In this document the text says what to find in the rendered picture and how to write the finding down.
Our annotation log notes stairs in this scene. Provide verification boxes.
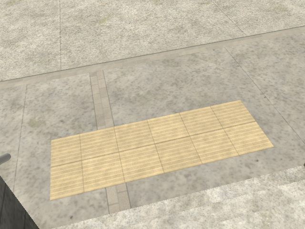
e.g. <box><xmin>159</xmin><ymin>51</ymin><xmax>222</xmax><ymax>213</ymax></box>
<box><xmin>51</xmin><ymin>165</ymin><xmax>305</xmax><ymax>229</ymax></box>

